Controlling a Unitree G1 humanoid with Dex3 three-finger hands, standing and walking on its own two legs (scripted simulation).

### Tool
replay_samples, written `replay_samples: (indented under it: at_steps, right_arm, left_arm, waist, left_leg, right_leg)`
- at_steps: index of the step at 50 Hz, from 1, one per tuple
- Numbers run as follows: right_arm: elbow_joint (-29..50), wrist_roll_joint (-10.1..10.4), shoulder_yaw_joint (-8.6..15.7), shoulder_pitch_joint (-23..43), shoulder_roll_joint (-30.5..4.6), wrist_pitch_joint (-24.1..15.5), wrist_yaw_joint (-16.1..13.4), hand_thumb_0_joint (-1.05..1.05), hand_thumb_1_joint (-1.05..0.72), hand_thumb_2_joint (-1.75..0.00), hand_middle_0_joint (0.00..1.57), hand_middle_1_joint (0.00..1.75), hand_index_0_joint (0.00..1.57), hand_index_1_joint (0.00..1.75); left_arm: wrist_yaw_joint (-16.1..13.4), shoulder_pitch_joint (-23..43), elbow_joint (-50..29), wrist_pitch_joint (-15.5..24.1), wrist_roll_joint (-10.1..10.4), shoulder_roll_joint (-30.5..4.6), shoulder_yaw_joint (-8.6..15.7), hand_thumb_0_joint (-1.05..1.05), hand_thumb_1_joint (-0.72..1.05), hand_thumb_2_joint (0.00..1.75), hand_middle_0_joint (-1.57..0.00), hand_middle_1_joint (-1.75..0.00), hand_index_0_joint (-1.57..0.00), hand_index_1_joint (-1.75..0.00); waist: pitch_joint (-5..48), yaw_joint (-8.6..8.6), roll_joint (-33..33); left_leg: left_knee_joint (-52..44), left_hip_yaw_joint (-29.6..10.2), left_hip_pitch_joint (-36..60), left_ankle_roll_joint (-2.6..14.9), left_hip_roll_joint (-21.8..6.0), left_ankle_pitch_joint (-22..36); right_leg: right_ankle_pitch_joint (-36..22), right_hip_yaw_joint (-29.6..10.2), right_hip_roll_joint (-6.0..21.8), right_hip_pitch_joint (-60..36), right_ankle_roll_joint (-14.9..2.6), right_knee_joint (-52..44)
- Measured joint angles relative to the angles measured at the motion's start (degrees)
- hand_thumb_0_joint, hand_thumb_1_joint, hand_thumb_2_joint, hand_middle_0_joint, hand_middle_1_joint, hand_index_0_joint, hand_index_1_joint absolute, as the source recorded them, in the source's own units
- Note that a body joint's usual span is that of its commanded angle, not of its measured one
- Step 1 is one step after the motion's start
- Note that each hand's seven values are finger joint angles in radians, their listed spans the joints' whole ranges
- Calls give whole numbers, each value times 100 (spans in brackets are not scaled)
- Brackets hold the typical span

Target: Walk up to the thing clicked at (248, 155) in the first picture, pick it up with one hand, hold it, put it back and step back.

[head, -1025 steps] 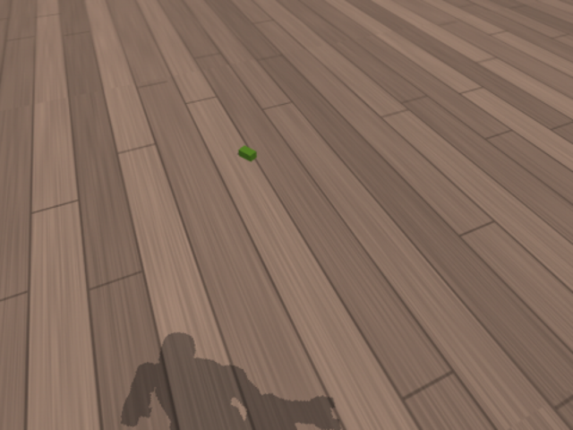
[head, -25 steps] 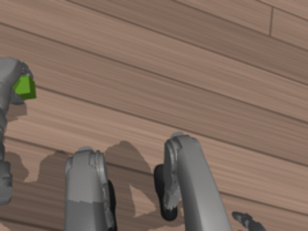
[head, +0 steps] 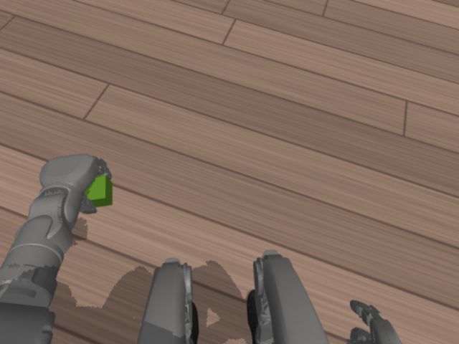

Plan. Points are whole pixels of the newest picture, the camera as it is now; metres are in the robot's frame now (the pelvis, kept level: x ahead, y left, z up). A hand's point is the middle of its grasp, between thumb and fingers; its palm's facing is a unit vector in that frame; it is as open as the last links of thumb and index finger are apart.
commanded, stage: lift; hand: left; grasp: from above
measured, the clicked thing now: (87, 193) +0.41 +0.27 -0.11
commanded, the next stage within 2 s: hold in 0.74 s
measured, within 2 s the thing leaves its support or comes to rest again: neither
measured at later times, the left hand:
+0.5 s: hand (66, 176) +0.37 +0.23 +0.06, palm faces -0.44 -0.08 -0.89, open 7.6 cm
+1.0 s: hand (53, 138) +0.40 +0.22 +0.12, palm faces -0.45 -0.08 -0.89, open 7.6 cm
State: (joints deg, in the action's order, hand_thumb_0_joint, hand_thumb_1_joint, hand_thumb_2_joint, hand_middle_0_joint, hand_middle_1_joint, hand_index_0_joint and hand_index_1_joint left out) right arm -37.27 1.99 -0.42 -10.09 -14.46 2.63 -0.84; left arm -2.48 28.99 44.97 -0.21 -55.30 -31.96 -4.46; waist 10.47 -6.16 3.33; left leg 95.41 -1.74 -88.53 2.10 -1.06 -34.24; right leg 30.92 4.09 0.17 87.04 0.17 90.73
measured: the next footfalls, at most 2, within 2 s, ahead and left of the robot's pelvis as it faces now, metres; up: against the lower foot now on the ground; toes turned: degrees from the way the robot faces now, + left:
none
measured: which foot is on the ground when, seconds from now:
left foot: down 0.00-1.00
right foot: down 0.00-1.00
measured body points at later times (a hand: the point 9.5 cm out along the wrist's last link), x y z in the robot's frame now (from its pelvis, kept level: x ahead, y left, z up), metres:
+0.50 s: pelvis +0.04 -0.01 +0.14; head +0.10 +0.00 +0.58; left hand +0.39 +0.23 +0.11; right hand +0.12 -0.27 +0.02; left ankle +0.08 +0.10 -0.53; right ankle +0.09 -0.13 -0.53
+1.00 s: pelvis +0.08 +0.00 +0.19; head +0.12 -0.02 +0.63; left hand +0.42 +0.22 +0.17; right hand +0.18 -0.27 +0.06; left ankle +0.08 +0.10 -0.53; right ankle +0.09 -0.13 -0.53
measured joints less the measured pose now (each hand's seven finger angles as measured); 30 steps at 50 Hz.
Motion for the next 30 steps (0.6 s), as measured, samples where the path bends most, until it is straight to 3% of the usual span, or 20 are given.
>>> replay_samples:
  at_steps: [5,10,17,30]
  right_arm:
    - [-127,46,-4,-203,26,-154,-155,1,-90,-90,20,30,20,30]
    - [-271,58,36,-362,43,-321,-254,1,-90,-90,20,30,20,30]
    - [-444,58,113,-473,12,-445,-288,1,-90,-90,20,30,20,30]
    - [-501,45,199,-531,35,-434,-273,1,-90,-90,20,30,20,30]
  left_arm:
    - [-32,-371,-11,17,16,195,-184,0,38,10,-92,-23,-95,-19]
    - [-243,-584,122,58,-31,387,-298,0,38,11,-92,-23,-95,-19]
    - [-537,-630,547,5,-134,623,-457,0,37,11,-92,-22,-96,-19]
    - [-730,-731,623,-151,-55,964,-627,0,37,11,-92,-22,-96,-19]
  waist:
    - [-12,57,-43]
    - [-61,78,-74]
    - [-129,104,-66]
    - [-418,222,-82]
  left_leg:
    - [-815,40,998,-27,-5,163]
    - [-1565,57,1884,-54,-9,344]
    - [-2500,124,2936,-76,-25,583]
    - [-3904,256,4364,-102,-16,976]
  right_leg:
    - [-153,-44,-23,-970,-10,-780]
    - [-328,-64,-44,-1847,-20,-1518]
    - [-572,-135,-79,-2865,-25,-2425]
    - [-933,-271,-97,-4208,-39,-3719]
